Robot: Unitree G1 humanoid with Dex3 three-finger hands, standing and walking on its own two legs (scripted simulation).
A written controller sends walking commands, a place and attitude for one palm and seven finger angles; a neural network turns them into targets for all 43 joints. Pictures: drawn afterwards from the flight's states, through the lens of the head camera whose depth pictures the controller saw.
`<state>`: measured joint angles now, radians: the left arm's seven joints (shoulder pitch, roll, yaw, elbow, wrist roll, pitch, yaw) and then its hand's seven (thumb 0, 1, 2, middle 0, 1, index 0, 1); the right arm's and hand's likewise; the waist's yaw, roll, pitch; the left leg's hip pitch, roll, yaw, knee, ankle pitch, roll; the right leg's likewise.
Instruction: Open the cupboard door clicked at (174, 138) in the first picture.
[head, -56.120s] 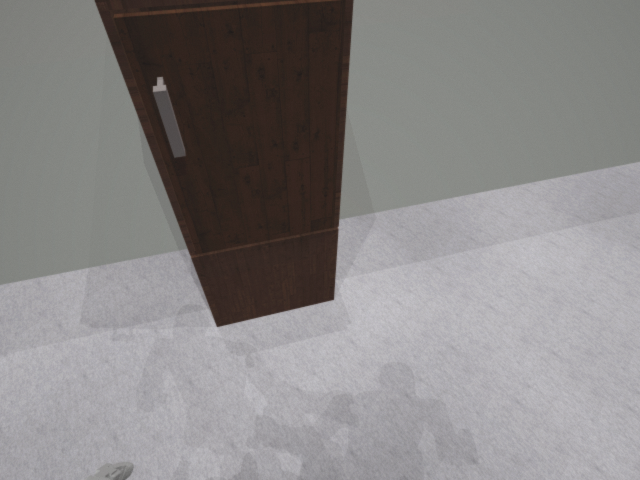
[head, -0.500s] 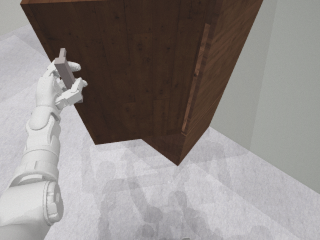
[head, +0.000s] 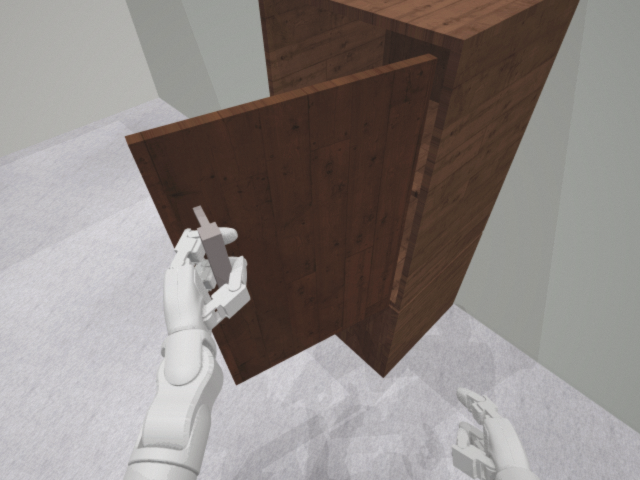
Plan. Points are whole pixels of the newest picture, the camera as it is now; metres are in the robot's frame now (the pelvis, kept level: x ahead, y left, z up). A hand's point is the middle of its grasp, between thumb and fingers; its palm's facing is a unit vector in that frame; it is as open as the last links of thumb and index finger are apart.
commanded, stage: pull the door open along its arc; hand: left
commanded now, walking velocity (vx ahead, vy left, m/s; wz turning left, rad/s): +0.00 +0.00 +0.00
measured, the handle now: (216, 257) +0.37 +0.16 +0.10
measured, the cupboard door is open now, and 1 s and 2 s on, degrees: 75 87 88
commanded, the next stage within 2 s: open thumb and fingers to let go in 0.30 s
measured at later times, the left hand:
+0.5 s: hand (286, 323) +0.27 +0.06 +0.10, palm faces +0.38 -0.92 -0.01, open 6.1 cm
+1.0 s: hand (272, 321) +0.27 +0.07 +0.10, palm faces +0.35 -0.94 +0.01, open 13.4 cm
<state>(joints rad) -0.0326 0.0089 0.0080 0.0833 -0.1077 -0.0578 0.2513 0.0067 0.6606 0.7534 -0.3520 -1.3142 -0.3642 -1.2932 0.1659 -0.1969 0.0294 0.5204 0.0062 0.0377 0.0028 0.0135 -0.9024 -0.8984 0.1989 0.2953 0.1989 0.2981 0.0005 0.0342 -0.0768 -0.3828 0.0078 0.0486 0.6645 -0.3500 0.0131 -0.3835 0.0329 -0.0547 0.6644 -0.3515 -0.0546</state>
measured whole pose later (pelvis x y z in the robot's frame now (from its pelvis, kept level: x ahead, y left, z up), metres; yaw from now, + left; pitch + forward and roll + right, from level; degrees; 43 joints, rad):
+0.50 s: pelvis +0.00 -0.03 +0.00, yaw +3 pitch +0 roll +1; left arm 0.16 -0.08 -0.25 -0.09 0.03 -0.03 0.54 0.01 0.66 0.78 -0.35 -1.33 -0.35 -1.34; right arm 0.18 -0.21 0.00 0.60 -0.04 0.07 -0.02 0.02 -0.90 -0.90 0.20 0.30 0.20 0.30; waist 0.00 0.06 -0.03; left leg -0.31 0.01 -0.02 0.65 -0.34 -0.02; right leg -0.29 0.04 -0.12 0.64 -0.36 -0.09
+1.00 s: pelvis -0.01 -0.01 +0.00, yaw +3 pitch +0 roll +0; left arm 0.10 -0.08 -0.27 -0.04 0.04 0.00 0.54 0.00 -0.39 0.34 -0.32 -1.12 -0.33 -1.12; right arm 0.15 -0.17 0.02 0.58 -0.04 0.10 0.00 0.02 -0.90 -0.90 0.20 0.30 0.20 0.30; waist 0.01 0.05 -0.03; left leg -0.32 0.00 0.00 0.67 -0.34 0.01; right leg -0.30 0.02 -0.10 0.65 -0.35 -0.06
